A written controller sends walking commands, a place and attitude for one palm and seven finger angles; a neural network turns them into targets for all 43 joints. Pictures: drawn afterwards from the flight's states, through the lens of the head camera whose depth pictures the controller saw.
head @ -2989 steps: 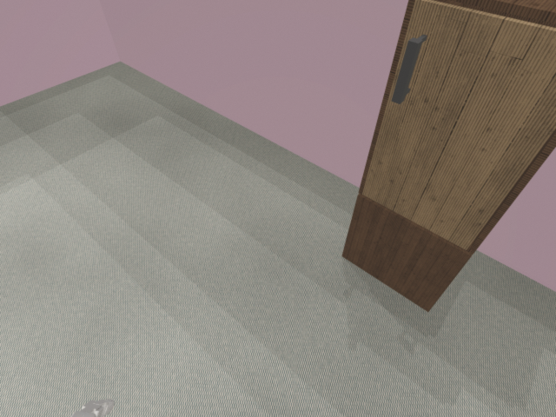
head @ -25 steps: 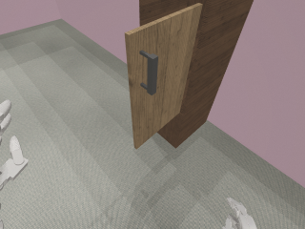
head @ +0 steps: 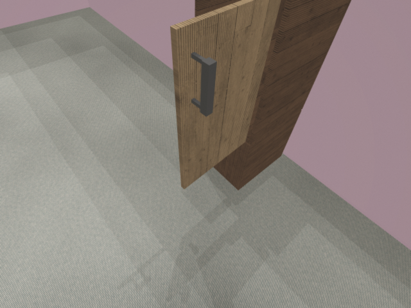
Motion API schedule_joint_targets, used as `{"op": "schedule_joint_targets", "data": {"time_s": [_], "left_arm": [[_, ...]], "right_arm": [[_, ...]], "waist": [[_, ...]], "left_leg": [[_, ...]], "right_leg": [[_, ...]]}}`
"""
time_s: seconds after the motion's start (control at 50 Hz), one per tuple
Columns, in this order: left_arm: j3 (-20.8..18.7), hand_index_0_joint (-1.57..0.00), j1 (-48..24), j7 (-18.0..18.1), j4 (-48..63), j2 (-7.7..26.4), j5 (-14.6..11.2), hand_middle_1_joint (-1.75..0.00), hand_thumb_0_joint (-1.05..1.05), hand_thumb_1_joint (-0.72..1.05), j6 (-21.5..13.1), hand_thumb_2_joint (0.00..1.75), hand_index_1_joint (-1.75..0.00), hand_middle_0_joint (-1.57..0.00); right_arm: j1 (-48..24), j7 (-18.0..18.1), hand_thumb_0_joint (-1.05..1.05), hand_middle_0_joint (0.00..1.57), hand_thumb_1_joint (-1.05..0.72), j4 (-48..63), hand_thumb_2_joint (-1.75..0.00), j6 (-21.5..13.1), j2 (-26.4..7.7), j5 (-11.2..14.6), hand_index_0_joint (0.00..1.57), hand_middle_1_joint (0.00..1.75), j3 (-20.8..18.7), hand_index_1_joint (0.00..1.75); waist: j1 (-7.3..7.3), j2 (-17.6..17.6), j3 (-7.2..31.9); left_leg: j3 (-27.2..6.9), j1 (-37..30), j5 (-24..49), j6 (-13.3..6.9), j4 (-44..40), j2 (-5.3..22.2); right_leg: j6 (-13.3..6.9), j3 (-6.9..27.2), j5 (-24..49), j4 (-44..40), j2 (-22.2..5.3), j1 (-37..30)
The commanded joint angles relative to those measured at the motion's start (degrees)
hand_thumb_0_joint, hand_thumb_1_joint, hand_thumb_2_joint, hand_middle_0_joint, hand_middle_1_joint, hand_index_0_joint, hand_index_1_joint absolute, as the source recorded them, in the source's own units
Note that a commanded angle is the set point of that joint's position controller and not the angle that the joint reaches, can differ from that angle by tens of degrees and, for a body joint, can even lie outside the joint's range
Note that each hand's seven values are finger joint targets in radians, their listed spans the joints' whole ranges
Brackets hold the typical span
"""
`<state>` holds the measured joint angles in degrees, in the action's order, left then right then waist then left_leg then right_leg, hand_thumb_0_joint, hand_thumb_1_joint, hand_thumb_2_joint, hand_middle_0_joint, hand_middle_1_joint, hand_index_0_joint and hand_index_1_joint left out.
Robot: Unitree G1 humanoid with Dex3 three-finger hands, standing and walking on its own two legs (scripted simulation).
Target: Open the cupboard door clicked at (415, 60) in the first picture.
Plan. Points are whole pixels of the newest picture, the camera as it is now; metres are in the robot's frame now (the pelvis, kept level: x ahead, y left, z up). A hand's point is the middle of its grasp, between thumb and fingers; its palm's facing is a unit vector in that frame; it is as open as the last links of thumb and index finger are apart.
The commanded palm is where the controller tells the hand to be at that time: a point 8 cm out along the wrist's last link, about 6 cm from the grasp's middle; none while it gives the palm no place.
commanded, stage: let the arm hang, fingers relaxed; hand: left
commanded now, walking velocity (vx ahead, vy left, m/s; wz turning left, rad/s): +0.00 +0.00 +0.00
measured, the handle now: (201, 85) +0.56 +0.05 +0.12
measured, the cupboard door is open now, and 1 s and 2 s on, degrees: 93 93 93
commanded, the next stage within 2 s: look to check the result in 0.66 s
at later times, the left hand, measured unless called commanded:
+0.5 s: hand out of the picture +0.06 +0.20 -0.16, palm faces +0.01 -0.97 -0.23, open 7.4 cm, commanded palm none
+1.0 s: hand out of the picture +0.08 +0.20 -0.16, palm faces +0.00 -0.96 -0.26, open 7.4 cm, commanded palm none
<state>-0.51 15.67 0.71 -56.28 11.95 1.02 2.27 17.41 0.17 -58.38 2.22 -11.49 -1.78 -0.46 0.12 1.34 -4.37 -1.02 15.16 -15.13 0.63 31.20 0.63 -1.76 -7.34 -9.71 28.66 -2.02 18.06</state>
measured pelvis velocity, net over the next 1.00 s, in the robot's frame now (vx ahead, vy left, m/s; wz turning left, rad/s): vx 0.05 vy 0.00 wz -0.01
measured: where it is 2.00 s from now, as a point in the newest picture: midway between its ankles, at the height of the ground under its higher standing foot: outside the picture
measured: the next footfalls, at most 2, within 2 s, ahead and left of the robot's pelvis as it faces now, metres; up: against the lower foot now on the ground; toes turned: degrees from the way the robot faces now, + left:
none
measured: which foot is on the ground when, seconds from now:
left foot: down 0.00-1.00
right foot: down 0.00-1.00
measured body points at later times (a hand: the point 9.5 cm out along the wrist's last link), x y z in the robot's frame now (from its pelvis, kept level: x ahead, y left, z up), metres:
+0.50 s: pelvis +0.02 +0.01 +0.01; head +0.03 +0.00 +0.46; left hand +0.06 +0.25 -0.14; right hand +0.00 -0.21 -0.16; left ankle +0.02 +0.13 -0.73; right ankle +0.06 -0.11 -0.73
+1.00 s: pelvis +0.05 +0.00 +0.01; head +0.07 -0.01 +0.46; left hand +0.08 +0.26 -0.14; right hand +0.07 -0.25 -0.15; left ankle +0.02 +0.13 -0.73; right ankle +0.06 -0.11 -0.73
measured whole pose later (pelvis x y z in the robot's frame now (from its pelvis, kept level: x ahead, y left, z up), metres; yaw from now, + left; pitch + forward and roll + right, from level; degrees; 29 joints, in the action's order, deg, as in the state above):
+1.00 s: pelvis +0.05 +0.00 +0.01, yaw -1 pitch -1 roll +0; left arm -1.3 10.4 1.0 -65.8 12.2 0.7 -0.5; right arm 10.9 1.2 -64.4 0.0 -12.3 -1.3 -1.0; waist 0.0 -1.6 -3.4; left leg -0.1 6.1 -13.9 0.7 20.9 0.8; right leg -1.2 -6.5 -9.9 21.5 -1.4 10.8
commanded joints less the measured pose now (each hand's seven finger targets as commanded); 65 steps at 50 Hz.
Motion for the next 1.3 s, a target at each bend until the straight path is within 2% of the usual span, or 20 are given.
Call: {"op": "schedule_joint_targets", "data": {"time_s": [0.0, 0.06, 0.12, 0.18, 0.26, 0.3, 0.4, 0.44, 0.5, 0.62, 0.7, 0.8, 0.9, 0.96, 1.08, 1.28], "left_arm": [[-2.5, -0.2, -1.3, 0.4, 0.4, 8.6, -0.1, -0.3, 0.0, 0.9, -2.5, 0.9, -0.3, -0.2], [-2.5, -0.2, -1.6, 0.5, -1.9, 8.1, -0.1, -0.3, 0.0, 0.9, -2.4, 0.9, -0.3, -0.2], [-2.7, -0.2, -1.7, 0.6, -3.4, 7.9, -0.1, -0.3, 0.0, 0.9, -2.3, 0.9, -0.3, -0.2], [-2.9, -0.2, -1.2, 0.6, -4.4, 7.5, -0.1, -0.3, 0.0, 0.9, -2.2, 0.9, -0.3, -0.2], [-3.0, -0.2, -1.0, 0.7, -5.3, 6.9, -0.2, -0.3, 0.0, 0.9, -2.3, 0.9, -0.3, -0.2], [-3.0, -0.2, -0.6, 0.8, -5.7, 6.8, -0.1, -0.3, 0.0, 0.9, -2.4, 0.9, -0.3, -0.2], [-3.0, -0.2, -1.1, 0.9, -5.9, 6.4, -0.2, -0.3, 0.0, 0.9, -2.9, 0.9, -0.3, -0.2], [-2.7, -0.2, -1.6, 0.9, -6.2, 6.0, -0.3, -0.3, 0.0, 0.9, -2.9, 0.9, -0.3, -0.2], [-2.8, -0.2, -2.0, 0.9, -6.3, 5.9, -0.3, -0.3, 0.0, 0.9, -3.1, 0.9, -0.3, -0.2], [-2.5, -0.2, -3.0, 0.8, -6.7, 6.1, -0.3, -0.3, 0.0, 0.9, -3.3, 0.9, -0.3, -0.2], [-2.6, -0.2, -3.3, 0.8, -6.6, 6.7, -0.3, -0.3, 0.0, 0.9, -3.6, 0.9, -0.3, -0.2], [-2.7, -0.2, -3.8, 0.9, -6.7, 7.5, -0.4, -0.3, 0.0, 0.9, -4.0, 0.9, -0.3, -0.2], [-2.6, -0.2, -4.7, 0.8, -6.9, 8.4, -0.4, -0.3, 0.0, 0.9, -4.0, 0.9, -0.3, -0.2], [-2.6, -0.2, -5.2, 0.7, -6.9, 9.2, -0.4, -0.3, 0.0, 0.9, -4.1, 0.9, -0.3, -0.2], [-2.8, -0.2, -6.2, 0.6, -6.8, 10.8, -0.5, -0.3, 0.0, 0.9, -4.4, 0.9, -0.3, -0.2], [-2.8, -0.2, -8.0, 0.5, -6.5, 12.3, -0.5, -0.3, 0.0, 0.9, -4.4, 0.9, -0.3, -0.2]], "right_arm": [[1.6, 0.9, 0.0, 0.2, -0.9, 2.3, -0.9, -1.3, -6.4, 0.4, 0.2, 0.3, -1.8, 0.3], [4.7, 1.0, 0.0, 0.2, -0.9, -0.2, -0.9, -1.2, -5.5, 0.4, 0.2, 0.3, -1.9, 0.3], [6.0, 1.1, 0.0, 0.2, -0.9, -1.7, -0.9, -1.2, -4.7, 0.3, 0.2, 0.3, -1.9, 0.3], [6.6, 1.2, 0.0, 0.2, -0.9, -2.6, -0.9, -1.4, -4.5, 0.2, 0.2, 0.3, -1.8, 0.3], [5.1, 1.3, 0.0, 0.2, -0.9, -3.1, -0.9, -2.1, -4.4, 0.1, 0.2, 0.3, -1.8, 0.3], [4.1, 1.4, 0.0, 0.2, -0.9, -3.0, -0.9, -2.3, -4.8, 0.2, 0.2, 0.3, -1.8, 0.3], [3.4, 1.4, 0.0, 0.2, -0.9, -3.5, -0.9, -2.7, -4.6, 0.4, 0.2, 0.3, -1.7, 0.3], [2.9, 1.4, 0.0, 0.2, -0.9, -3.8, -0.9, -2.8, -4.2, 0.4, 0.2, 0.3, -1.5, 0.3], [1.9, 1.6, 0.0, 0.2, -0.9, -3.8, -0.9, -2.9, -4.7, 0.5, 0.2, 0.3, -1.5, 0.3], [0.3, 1.6, 0.0, 0.2, -0.9, -4.1, -0.9, -2.8, -5.0, 0.5, 0.2, 0.3, -1.5, 0.3], [-0.5, 1.7, 0.0, 0.2, -0.9, -4.0, -0.9, -2.8, -5.9, 0.6, 0.2, 0.3, -1.5, 0.3], [-1.9, 1.8, 0.0, 0.2, -0.9, -3.9, -0.9, -3.0, -7.1, 0.7, 0.2, 0.3, -1.6, 0.3], [-3.7, 1.8, 0.0, 0.2, -0.9, -4.0, -0.9, -2.8, -8.1, 0.7, 0.2, 0.3, -1.7, 0.3], [-4.0, 1.7, 0.0, 0.2, -0.9, -4.3, -0.9, -2.9, -8.7, 0.7, 0.2, 0.3, -1.6, 0.3], [-5.3, 1.6, 0.0, 0.2, -0.9, -4.2, -0.9, -3.1, -10.4, 0.7, 0.2, 0.3, -1.7, 0.3], [-7.0, 1.5, 0.0, 0.2, -0.9, -4.2, -0.9, -3.0, -11.7, 0.6, 0.2, 0.3, -1.6, 0.3]], "waist": [[0.28, -3.5, 1.8], [0.78, 1.0, 0.5], [0.93, 1.6, -0.4], [0.57, 1.5, 0.0], [-0.25, -1.6, -0.4], [-0.77, -2.1, -0.6], [-0.72, -1.4, 0.9], [-0.59, -2.4, 1.4], [-0.6, -3.4, 1.0], [-0.21, -2.5, 0.8], [0.01, -1.1, 2.3], [0.09, -2.0, 4.4], [0.1, -1.2, 2.6], [0.07, -1.9, 3.2], [0.08, -0.9, 5.6], [-0.06, -1.9, 4.3]], "left_leg": [[-2.7, 3.7, -4.7, -2.6, -8.0, 3.0], [-1.9, 2.2, -5.5, -2.9, -7.5, 2.5], [-1.9, 1.5, -5.7, -3.2, -7.7, 2.5], [-2.3, 2.4, -5.8, -3.4, -8.9, 2.8], [-3.9, 4.8, -5.6, -3.6, -12.4, 4.0], [-3.9, 5.3, -4.8, -3.5, -13.0, 4.3], [-3.5, 3.4, 1.0, -3.1, -12.9, 4.5], [-3.6, 2.5, 3.1, -2.9, -13.2, 4.8], [-3.3, 1.6, 4.6, -2.6, -13.3, 5.0], [-2.6, -0.4, 5.7, -2.3, -13.5, 4.8], [-2.2, -2.5, 7.4, -2.2, -13.0, 4.8], [-2.0, -4.6, 11.2, -2.0, -12.9, 5.3], [-2.0, -4.9, 10.1, -1.9, -13.5, 5.3], [-2.1, -5.3, 10.7, -1.9, -14.0, 5.4], [-2.1, -7.0, 12.5, -1.8, -14.1, 5.6], [-2.1, -7.1, 12.4, -1.6, -15.1, 5.7]], "right_leg": [[-2.0, 9.6, -14.6, -11.1, -5.9, -4.0], [-2.1, 10.1, -18.6, -13.3, -6.5, -1.8], [-2.0, 9.8, -20.3, -13.9, -6.5, -0.1], [-1.7, 9.6, -19.2, -13.1, -5.9, -1.5], [-1.3, 8.2, -14.2, -10.2, -4.8, -4.6], [-1.0, 7.7, -11.6, -9.5, -4.5, -6.0], [-1.1, 7.2, -6.1, -8.9, -4.9, -8.4], [-0.9, 7.0, -3.8, -8.4, -5.1, -9.0], [-0.8, 6.8, -1.7, -8.6, -5.0, -9.2], [-0.6, 6.9, -0.9, -9.6, -5.4, -9.2], [-0.7, 7.2, 0.6, -10.3, -5.5, -9.9], [-0.9, 6.7, 7.2, -9.6, -5.6, -11.9], [-0.8, 6.8, 5.9, -10.8, -5.6, -11.0], [-0.9, 7.2, 6.7, -10.8, -5.8, -11.9], [-1.0, 7.1, 10.3, -10.9, -6.1, -13.8], [-0.9, 7.5, 9.9, -12.1, -6.2, -14.2]]}}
